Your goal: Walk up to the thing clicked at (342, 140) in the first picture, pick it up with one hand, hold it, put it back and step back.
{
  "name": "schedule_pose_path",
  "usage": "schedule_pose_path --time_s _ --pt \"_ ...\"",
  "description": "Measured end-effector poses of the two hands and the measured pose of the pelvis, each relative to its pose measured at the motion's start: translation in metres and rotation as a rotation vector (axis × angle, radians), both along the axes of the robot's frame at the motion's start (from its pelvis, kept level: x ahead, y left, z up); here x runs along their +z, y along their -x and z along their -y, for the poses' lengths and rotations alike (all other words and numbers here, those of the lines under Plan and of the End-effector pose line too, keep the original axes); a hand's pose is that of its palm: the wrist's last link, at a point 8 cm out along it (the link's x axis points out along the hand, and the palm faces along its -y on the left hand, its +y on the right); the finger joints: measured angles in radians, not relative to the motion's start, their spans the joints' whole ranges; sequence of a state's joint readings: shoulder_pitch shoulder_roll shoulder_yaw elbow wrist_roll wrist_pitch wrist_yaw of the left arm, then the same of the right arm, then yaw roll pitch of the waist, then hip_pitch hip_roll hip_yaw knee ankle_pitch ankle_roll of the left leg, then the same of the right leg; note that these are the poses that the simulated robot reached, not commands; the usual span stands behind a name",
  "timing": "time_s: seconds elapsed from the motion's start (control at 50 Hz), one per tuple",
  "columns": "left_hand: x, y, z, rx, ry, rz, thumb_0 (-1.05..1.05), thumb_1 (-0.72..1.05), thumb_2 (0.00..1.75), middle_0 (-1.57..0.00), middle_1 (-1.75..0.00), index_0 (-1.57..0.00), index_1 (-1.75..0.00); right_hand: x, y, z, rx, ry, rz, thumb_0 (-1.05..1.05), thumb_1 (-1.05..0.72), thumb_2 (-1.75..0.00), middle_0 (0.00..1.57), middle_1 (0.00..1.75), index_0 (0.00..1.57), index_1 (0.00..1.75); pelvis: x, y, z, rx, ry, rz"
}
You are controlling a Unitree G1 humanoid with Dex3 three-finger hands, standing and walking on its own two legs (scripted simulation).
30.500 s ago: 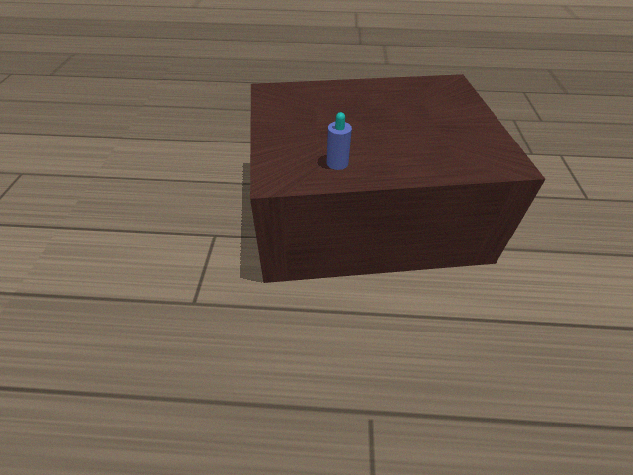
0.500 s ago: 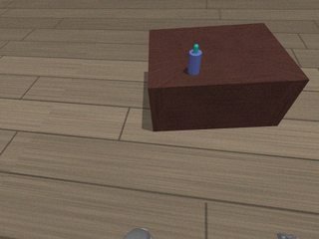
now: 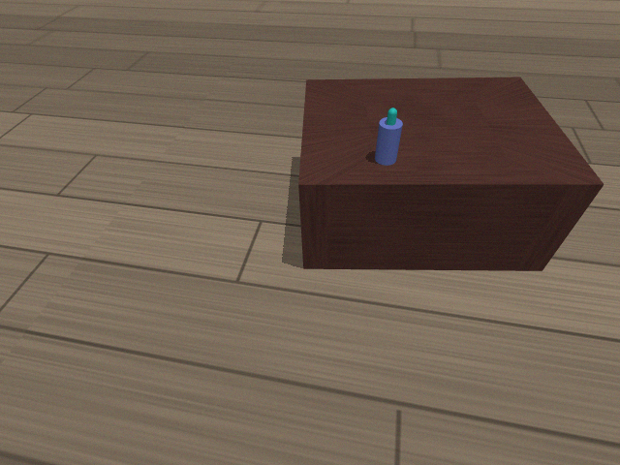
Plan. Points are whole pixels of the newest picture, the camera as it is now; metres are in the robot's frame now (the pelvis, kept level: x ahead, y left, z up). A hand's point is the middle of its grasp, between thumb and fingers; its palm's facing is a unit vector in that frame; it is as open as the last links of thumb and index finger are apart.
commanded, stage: step back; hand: right
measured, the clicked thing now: (389, 135) +1.13 -0.20 -0.22
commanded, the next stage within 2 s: stand in 0.52 s
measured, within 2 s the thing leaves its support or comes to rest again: neither
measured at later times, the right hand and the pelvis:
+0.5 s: hand out of the picture +0.16 -0.20 -0.14, palm faces -0.03 +0.94 -0.34, open 7.4 cm; pelvis +0.04 +0.03 +0.00, yaw -1 degrees
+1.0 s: hand out of the picture +0.10 -0.22 -0.13, palm faces +0.03 +0.94 -0.34, open 7.4 cm; pelvis +0.04 +0.04 +0.02, yaw -1 degrees
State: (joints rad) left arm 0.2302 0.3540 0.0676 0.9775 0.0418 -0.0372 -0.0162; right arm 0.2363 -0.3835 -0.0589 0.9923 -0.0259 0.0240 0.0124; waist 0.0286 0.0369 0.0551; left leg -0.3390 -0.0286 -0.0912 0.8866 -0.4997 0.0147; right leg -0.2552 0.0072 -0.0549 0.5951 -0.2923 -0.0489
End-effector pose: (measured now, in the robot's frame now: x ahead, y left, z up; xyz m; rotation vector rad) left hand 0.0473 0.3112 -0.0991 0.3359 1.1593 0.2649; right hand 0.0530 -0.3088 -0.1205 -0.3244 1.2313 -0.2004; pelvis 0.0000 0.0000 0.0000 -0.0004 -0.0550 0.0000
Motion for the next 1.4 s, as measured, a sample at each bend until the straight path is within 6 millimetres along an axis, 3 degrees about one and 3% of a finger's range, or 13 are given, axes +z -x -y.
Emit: schedule_pose_path --time_s 0.16,0.32,0.42,0.58,0.7,0.86,1.1,1.24,1.4 --pt "0.002 -0.007 -0.010 0.030 0.005 -0.025 0.01 0.90 0.90 -0.21 -0.30 -0.21 -0.30 0.005 -0.036 -0.006 0.046 0.015 -0.001 0.00 -0.90 -0.90 0.20 0.30 0.20 0.30 0.004 -0.019 -0.012 0.023 0.001 -0.007" --pt "-0.018 -0.042 -0.035 0.029 0.028 -0.032 0.01 0.91 0.90 -0.20 -0.30 -0.20 -0.30 0.006 -0.065 -0.042 0.048 0.022 0.027 0.00 -0.90 -0.90 0.20 0.30 0.20 0.30 -0.004 -0.033 -0.033 0.014 -0.009 -0.006" --pt "-0.019 -0.060 -0.035 -0.001 0.033 -0.023 0.01 0.91 0.90 -0.20 -0.30 -0.20 -0.30 0.009 -0.086 -0.054 0.052 0.001 0.068 0.00 -0.90 -0.90 0.21 0.30 0.21 0.30 -0.002 -0.037 -0.034 -0.003 0.009 -0.017" --pt "-0.009 -0.070 -0.028 -0.026 0.043 -0.034 0.00 0.91 0.90 -0.20 -0.30 -0.20 -0.30 0.015 -0.109 -0.060 0.044 -0.034 0.123 0.00 -0.90 -0.90 0.21 0.30 0.21 0.30 0.007 -0.043 -0.036 -0.011 0.007 -0.017" --pt "-0.003 -0.076 -0.021 -0.046 0.057 -0.026 0.00 0.91 0.90 -0.20 -0.30 -0.20 -0.30 0.020 -0.101 -0.055 0.020 -0.035 0.118 0.00 -0.90 -0.90 0.21 0.30 0.21 0.30 0.013 -0.044 -0.037 -0.012 0.003 -0.003" --pt "-0.002 -0.080 -0.019 -0.066 0.065 -0.019 0.00 0.91 0.90 -0.20 -0.30 -0.20 -0.30 0.023 -0.071 -0.048 -0.021 -0.020 0.059 0.00 -0.90 -0.90 0.21 0.30 0.21 0.30 0.017 -0.040 -0.037 -0.015 0.003 0.004" --pt "-0.004 -0.068 -0.023 -0.074 0.069 -0.064 0.00 0.91 0.90 -0.20 -0.30 -0.20 -0.30 0.020 -0.031 -0.047 -0.064 -0.013 -0.021 0.01 -0.90 -0.90 0.21 0.30 0.20 0.30 0.018 -0.034 -0.041 -0.021 0.002 -0.005" --pt "-0.004 -0.059 -0.026 -0.065 0.064 -0.095 0.00 0.91 0.90 -0.20 -0.30 -0.20 -0.30 0.017 -0.029 -0.052 -0.063 -0.024 -0.038 0.01 -0.90 -0.90 0.21 0.30 0.20 0.30 0.018 -0.035 -0.042 -0.022 -0.001 -0.014" --pt "-0.004 -0.057 -0.027 -0.055 0.059 -0.110 0.00 0.91 0.90 -0.20 -0.30 -0.20 -0.30 0.015 -0.042 -0.055 -0.048 -0.033 -0.028 0.00 -0.90 -0.90 0.21 0.30 0.21 0.30 0.018 -0.040 -0.041 -0.021 -0.002 -0.020"
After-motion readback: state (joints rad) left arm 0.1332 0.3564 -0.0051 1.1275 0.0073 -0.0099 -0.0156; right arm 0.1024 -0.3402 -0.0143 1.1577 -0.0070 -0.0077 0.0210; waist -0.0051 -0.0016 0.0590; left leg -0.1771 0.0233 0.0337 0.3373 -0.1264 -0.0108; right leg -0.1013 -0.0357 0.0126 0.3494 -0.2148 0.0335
